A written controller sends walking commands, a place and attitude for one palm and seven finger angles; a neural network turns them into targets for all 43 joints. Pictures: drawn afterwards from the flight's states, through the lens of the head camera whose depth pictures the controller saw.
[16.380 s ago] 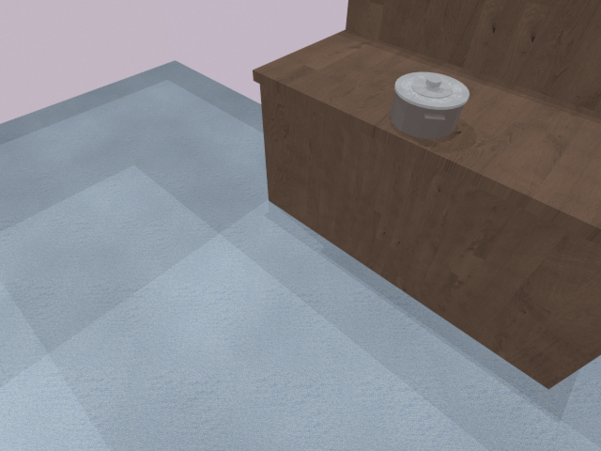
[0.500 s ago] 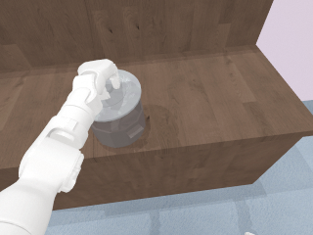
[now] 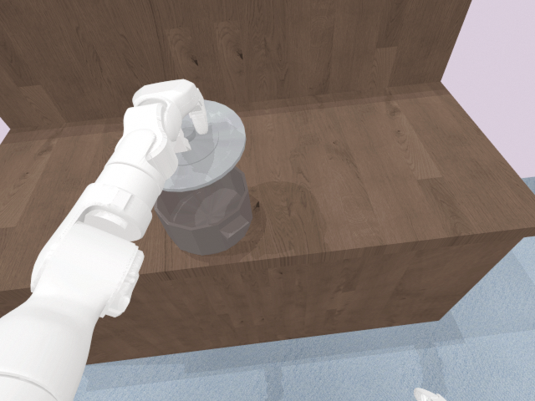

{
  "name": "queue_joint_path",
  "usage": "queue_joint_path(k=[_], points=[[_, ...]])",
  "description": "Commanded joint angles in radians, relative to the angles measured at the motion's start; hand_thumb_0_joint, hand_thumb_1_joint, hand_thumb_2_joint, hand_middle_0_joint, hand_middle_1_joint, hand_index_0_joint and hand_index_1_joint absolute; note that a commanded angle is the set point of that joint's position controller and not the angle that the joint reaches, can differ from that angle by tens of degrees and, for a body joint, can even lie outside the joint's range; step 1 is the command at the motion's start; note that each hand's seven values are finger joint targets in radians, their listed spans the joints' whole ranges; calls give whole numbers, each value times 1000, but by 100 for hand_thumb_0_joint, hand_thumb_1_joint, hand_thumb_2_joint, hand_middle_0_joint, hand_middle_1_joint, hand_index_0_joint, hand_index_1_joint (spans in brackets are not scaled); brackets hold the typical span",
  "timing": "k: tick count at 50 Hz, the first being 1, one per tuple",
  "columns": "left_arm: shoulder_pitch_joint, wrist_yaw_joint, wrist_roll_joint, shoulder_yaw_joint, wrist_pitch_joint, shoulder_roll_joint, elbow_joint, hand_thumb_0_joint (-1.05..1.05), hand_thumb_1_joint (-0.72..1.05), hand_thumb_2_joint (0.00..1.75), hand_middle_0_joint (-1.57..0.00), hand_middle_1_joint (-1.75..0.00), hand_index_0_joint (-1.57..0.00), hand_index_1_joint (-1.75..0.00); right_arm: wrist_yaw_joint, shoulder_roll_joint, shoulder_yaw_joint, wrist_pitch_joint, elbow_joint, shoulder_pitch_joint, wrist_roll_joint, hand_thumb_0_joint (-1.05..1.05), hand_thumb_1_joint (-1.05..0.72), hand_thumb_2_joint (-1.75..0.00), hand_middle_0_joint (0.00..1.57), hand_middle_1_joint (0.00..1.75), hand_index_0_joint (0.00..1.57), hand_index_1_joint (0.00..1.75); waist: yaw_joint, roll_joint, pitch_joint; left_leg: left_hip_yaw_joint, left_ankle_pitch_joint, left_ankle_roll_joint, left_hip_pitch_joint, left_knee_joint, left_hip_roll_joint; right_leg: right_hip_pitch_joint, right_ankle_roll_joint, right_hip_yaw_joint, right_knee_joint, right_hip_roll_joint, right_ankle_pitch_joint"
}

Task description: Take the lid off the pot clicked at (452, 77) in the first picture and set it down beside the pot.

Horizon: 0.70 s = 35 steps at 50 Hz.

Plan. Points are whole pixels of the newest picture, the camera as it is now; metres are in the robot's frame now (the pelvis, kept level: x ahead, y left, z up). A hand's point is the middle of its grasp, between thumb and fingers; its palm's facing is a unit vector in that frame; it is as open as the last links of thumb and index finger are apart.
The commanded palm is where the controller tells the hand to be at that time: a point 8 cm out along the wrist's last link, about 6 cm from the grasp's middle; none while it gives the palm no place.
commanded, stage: lift the lid straight up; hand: left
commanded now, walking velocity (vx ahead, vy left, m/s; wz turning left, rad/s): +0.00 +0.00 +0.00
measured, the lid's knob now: (183, 132) +0.51 +0.12 +0.14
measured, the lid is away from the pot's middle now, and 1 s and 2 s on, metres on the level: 0.01 0.04 0.17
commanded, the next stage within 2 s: move the lid sideways beside the pot in 0.42 s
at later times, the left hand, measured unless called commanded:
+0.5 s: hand (184, 123) +0.48 +0.11 +0.18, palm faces -0.25 -0.04 -0.97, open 6.5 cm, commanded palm +0.47 +0.11 +0.24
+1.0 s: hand (146, 128) +0.48 +0.17 +0.17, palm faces -0.29 -0.07 -0.95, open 6.5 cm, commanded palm +0.47 +0.18 +0.24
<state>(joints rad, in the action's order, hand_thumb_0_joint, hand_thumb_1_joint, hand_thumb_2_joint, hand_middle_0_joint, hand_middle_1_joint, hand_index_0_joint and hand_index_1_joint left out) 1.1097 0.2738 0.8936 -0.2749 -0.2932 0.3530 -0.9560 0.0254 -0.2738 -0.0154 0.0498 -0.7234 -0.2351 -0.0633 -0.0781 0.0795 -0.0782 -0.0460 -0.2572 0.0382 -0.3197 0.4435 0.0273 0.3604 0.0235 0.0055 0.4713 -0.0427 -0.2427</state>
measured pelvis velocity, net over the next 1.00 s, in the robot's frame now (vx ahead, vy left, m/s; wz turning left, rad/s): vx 0.00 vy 0.00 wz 0.00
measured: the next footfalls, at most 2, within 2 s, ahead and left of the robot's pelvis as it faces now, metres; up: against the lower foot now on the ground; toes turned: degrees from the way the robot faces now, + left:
none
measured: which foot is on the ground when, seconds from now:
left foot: down 0.00-1.00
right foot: down 0.00-1.00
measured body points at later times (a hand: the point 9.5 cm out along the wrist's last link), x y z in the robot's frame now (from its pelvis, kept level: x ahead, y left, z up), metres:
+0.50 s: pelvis -0.01 +0.00 +0.00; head +0.02 -0.03 +0.45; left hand +0.48 +0.11 +0.24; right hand +0.09 -0.25 -0.14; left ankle -0.03 +0.10 -0.74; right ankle -0.01 -0.13 -0.74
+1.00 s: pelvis +0.00 +0.00 +0.00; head +0.04 -0.03 +0.45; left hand +0.49 +0.17 +0.23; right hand +0.09 -0.27 -0.13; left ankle -0.03 +0.10 -0.74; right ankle -0.01 -0.14 -0.74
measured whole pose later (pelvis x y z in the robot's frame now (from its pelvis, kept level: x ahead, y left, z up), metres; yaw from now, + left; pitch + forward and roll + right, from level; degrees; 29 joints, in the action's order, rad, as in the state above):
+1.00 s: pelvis +0.00 +0.00 +0.00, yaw +0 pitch +7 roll +0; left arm 1.13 0.38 0.92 -0.24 -0.25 0.47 -0.95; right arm 0.04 -0.29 -0.02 0.06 -0.70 -0.24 -0.08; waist -0.08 0.07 -0.06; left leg -0.04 -0.25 0.04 -0.30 0.42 0.02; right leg 0.33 0.02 0.01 0.44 -0.04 -0.23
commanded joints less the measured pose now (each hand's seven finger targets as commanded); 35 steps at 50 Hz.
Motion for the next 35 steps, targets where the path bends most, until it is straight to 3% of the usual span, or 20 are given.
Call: queue_joint_path(k=[1,2,6,9,11,14,18,20,21,23,26,28,31,35], points=[[607,-43,23,104,-7,276,226,0,83,76,-93,-102,-95,-104,12,-118,33,-38,120,41,-1,0,-90,-90,20,30,20,30,6,-129,-430,41,402,31,204,-1,8,-186,-48,24,-9,39,440],[635,-38,28,88,-3,278,259,0,83,76,-93,-102,-95,-104,13,-117,31,-40,123,49,-2,0,-90,-90,20,30,20,30,0,-100,-437,39,385,31,216,-5,10,-184,-47,22,-10,38,433],[637,-19,25,51,-3,226,278,0,83,76,-93,-102,-95,-104,8,-109,31,-46,131,56,-5,0,-90,-90,20,30,20,30,0,-94,-426,53,430,27,241,1,7,-162,-51,30,-11,39,423],[652,-11,21,32,-28,209,211,0,83,76,-93,-102,-95,-104,9,-117,28,-34,110,52,-8,0,-90,-90,20,30,20,30,-13,-109,-363,48,347,23,215,-15,10,-124,-50,36,-19,43,369],[710,-5,14,37,-16,213,254,0,83,76,-93,-102,-95,-104,12,-115,27,-47,119,56,-5,0,-90,-90,20,30,20,30,-12,-107,-391,57,353,23,233,-13,9,-128,-53,35,-17,40,363],[687,-2,31,44,-26,228,174,0,83,76,-93,-102,-95,-104,17,-119,24,-43,103,43,-3,0,-90,-90,20,30,20,30,-13,-121,-374,53,316,22,213,-22,12,-123,-52,34,-20,42,341],[715,1,30,12,-18,182,166,0,83,76,-93,-102,-95,-104,16,-117,25,-46,103,38,-1,0,-90,-90,20,30,20,30,-23,-111,-379,55,317,21,226,-23,9,-101,-52,36,-22,43,327],[741,-8,31,52,-8,231,197,0,83,76,-93,-102,-95,-104,18,-119,23,-51,109,37,3,0,-90,-90,20,30,20,30,-13,-104,-426,59,339,19,235,-22,11,-135,-53,29,-16,41,355],[735,-6,28,30,-1,198,195,0,83,76,-93,-102,-95,-104,19,-114,24,-55,114,39,2,0,-90,-90,20,30,20,30,-17,-126,-431,61,355,21,234,-19,9,-134,-53,31,-19,41,362],[720,-16,42,40,-13,211,138,0,83,76,-93,-102,-95,-104,18,-119,24,-50,96,25,3,0,-90,-90,20,30,20,30,-18,-126,-389,56,338,21,212,-22,5,-118,-53,34,-20,44,352],[722,-31,38,63,-20,230,128,0,83,76,-93,-102,-95,-104,19,-122,22,-52,97,24,3,0,-90,-90,20,30,20,30,-11,-129,-397,53,334,20,193,-31,6,-136,-54,30,-22,41,356],[715,-44,58,135,-26,336,114,0,83,76,-93,-102,-95,-104,24,-126,21,-53,101,20,7,0,-90,-90,20,30,20,30,4,-141,-432,45,326,27,181,-33,10,-186,-51,19,-20,39,379],[699,-36,82,128,-27,348,123,0,83,76,-93,-102,-95,-104,27,-125,22,-50,112,24,5,0,-90,-90,20,30,20,30,8,-137,-441,35,351,29,167,-35,7,-214,-51,13,-23,35,417],[658,-3,69,87,-19,297,150,0,83,76,-93,-102,-95,-104,20,-124,29,-46,127,27,1,0,-90,-90,20,30,20,30,2,-127,-446,36,411,36,204,-19,8,-204,-46,18,-20,37,456]])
